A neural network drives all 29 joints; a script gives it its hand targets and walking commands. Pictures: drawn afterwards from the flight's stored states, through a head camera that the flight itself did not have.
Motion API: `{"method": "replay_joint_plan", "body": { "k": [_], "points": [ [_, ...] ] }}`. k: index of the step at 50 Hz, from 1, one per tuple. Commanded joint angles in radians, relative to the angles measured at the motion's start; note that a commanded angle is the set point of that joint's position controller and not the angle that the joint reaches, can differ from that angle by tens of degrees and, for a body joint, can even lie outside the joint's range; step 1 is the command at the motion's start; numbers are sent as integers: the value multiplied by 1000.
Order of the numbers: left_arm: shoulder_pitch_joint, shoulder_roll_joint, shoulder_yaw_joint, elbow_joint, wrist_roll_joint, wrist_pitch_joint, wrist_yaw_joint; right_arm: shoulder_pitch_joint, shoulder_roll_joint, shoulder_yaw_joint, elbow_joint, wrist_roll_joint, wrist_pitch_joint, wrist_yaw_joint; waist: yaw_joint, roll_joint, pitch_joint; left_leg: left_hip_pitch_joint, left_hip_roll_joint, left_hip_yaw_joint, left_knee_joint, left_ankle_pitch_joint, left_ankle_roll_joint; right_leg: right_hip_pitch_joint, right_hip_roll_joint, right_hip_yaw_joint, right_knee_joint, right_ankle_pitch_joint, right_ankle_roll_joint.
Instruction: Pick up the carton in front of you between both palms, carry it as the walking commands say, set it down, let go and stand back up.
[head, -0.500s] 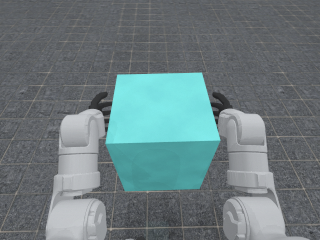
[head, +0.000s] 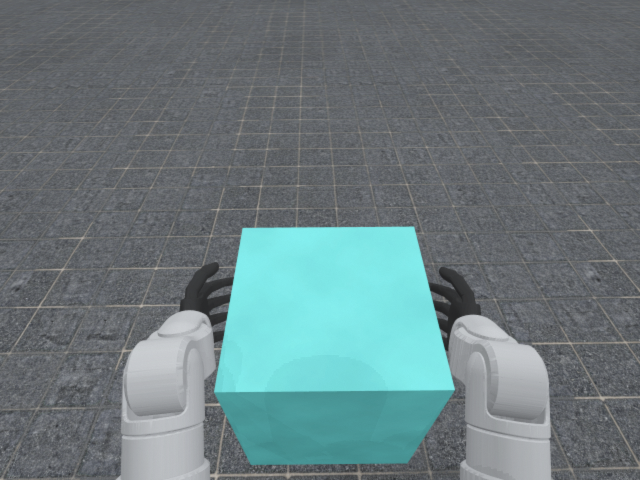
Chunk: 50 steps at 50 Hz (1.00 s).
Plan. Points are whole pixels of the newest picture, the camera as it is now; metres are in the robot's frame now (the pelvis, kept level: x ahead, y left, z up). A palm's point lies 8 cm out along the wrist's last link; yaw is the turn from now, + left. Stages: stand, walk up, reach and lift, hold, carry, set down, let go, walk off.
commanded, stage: carry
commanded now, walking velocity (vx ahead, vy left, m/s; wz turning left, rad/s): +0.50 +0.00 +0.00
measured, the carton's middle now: (328, 351) +0.28 +0.00 +0.03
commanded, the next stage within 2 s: none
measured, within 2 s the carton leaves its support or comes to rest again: neither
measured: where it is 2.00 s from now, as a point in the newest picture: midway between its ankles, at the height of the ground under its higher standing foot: (323, 242)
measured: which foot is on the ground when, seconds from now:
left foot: up 0.00-0.50, down 0.52-1.00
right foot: down 0.00-0.56, up 0.58-1.00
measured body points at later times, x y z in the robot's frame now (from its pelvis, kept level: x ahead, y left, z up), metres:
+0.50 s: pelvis +0.32 +0.01 +0.00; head +0.29 +0.01 +0.45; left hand +0.59 +0.16 +0.10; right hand +0.59 -0.14 +0.10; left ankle +0.48 +0.12 -0.71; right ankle +0.11 -0.08 -0.72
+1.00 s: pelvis +0.65 +0.00 +0.01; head +0.63 +0.01 +0.46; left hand +0.92 +0.15 +0.11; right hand +0.92 -0.15 +0.11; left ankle +0.48 +0.11 -0.72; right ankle +0.80 -0.12 -0.70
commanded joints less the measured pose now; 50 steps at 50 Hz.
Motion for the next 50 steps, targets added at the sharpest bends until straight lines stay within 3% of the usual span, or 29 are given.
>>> {"method": "replay_joint_plan", "body": {
  "k": [1, 2, 3, 4, 5, 7, 10, 16, 21, 23, 25, 26, 27, 28, 29, 30, 31, 32, 34, 38, 42, 48, 50],
  "points": [
    [-400, -886, -681, 31, -396, 21, -267, -518, 854, 727, -60, 414, 33, 270, 11, -309, -269, -656, -53, -95, 623, 21, 25, 698, -429, 777, -311, -228, -133],
    [-418, -913, -686, 17, -402, 16, -268, -540, 886, 738, -61, 426, 27, 272, 11, -254, -249, -665, -7, -108, 648, 58, 46, 630, -394, 671, -308, -135, -121],
    [-442, -941, -694, 3, -409, 10, -270, -549, 915, 740, -57, 432, 17, 274, 7, -139, -248, -645, 33, -118, 628, 126, 54, 561, -368, 574, -308, -102, -99],
    [-461, -966, -705, -10, -414, 3, -272, -545, 936, 746, -52, 432, 8, 274, 4, -77, -233, -617, 65, -121, 568, 177, 51, 488, -352, 492, -326, -101, -79],
    [-466, -979, -712, -17, -420, -4, -274, -533, 948, 753, -51, 429, -2, 273, 0, -79, -233, -587, 76, -112, 517, 212, 42, 441, -329, 423, -344, -136, -56],
    [-451, -980, -720, -28, -427, -13, -276, -488, 976, 755, -35, 421, -18, 268, 1, -113, -224, -579, 69, -73, 423, 255, 24, 410, -297, 339, -380, -184, -48],
    [-423, -958, -728, -46, -434, -21, -282, -449, 970, 758, -39, 403, -33, 256, 3, -134, -185, -660, 67, -30, 278, 325, -5, 453, -287, 285, -423, -145, -63],
    [-401, -864, -707, -78, -423, -4, -273, -449, 895, 764, -84, 407, -15, 237, 6, -150, -113, -727, 43, 33, 74, 467, -13, 563, -233, 170, -381, 158, -44],
    [-372, -823, -679, -44, -396, 24, -264, -452, 850, 753, -74, 407, 18, 239, 11, -182, -30, -689, 5, 87, -70, 483, 23, 619, -228, 118, -326, 355, -34],
    [-381, -822, -678, -38, -392, 29, -262, -461, 847, 748, -69, 410, 25, 243, 7, -202, -27, -579, -20, 119, -134, 486, 46, 612, -224, 83, -271, 515, -11],
    [-390, -829, -684, -41, -394, 30, -263, -459, 855, 741, -53, 411, 24, 247, -9, -216, -123, -307, -101, 194, -189, 447, 53, 573, -200, 14, -46, 707, 28],
    [-402, -833, -692, -45, -394, 28, -263, -452, 858, 736, -43, 407, 21, 251, -28, -160, -203, -59, -85, 173, -201, 401, 55, 444, -163, -5, 149, 586, 56],
    [-431, -849, -704, -58, -402, 29, -263, -450, 857, 727, -31, 398, 14, 257, -40, 14, -333, 245, 185, -223, -210, 209, 157, 146, -110, 44, 441, 266, 98],
    [-447, -860, -717, -77, -410, 28, -267, -427, 884, 723, 5, 401, 2, 260, -38, 256, -396, 363, 368, -636, -374, 242, 275, -94, 47, 106, 714, -280, 118],
    [-464, -888, -725, -65, -415, 17, -271, -432, 913, 730, -14, 415, -7, 262, -34, 186, -354, 330, 359, -572, -384, 421, 273, -186, 4, 224, 851, -341, 94],
    [-469, -917, -731, -61, -420, 4, -274, -448, 946, 738, -27, 426, -20, 263, -35, 114, -347, 276, 324, -462, -347, 535, 249, -207, -40, 251, 868, -313, 70],
    [-468, -942, -739, -66, -423, -10, -274, -464, 975, 744, -46, 430, -32, 264, -31, 18, -313, 188, 302, -354, -343, 601, 200, -199, -92, 255, 803, -263, 62],
    [-459, -956, -745, -67, -422, -22, -272, -470, 996, 754, -55, 431, -43, 266, -23, 1, -302, 120, 278, -284, -368, 561, 164, -172, -116, 259, 722, -216, 62],
    [-422, -991, -757, -63, -417, -40, -266, -452, 1007, 759, -63, 436, -56, 269, -17, 49, -294, 41, 247, -193, -418, 448, 134, -115, -119, 223, 615, -156, 69],
    [-350, -984, -766, -61, -388, -63, -250, -390, 973, 765, -75, 438, -66, 284, -21, 85, -227, 37, 220, -98, -490, 397, 150, -169, -120, 159, 389, -73, 102],
    [-359, -939, -769, -109, -393, -55, -241, -394, 916, 763, -116, 440, -58, 283, -24, 85, -145, 63, 180, -23, -485, 504, 142, -194, -104, 103, 180, 34, 111],
    [-371, -832, -738, -129, -405, 8, -243, -376, 821, 730, -118, 407, -6, 257, -30, 103, -49, 96, 180, 35, -444, 634, 115, -99, -75, 52, -10, 111, 69],
    [-372, -809, -719, -110, -404, 26, -247, -394, 804, 726, -110, 403, 12, 253, -18, 111, -77, 90, 163, 77, -316, 798, 88, 51, -32, 5, -53, 62, 53]
  ]
}}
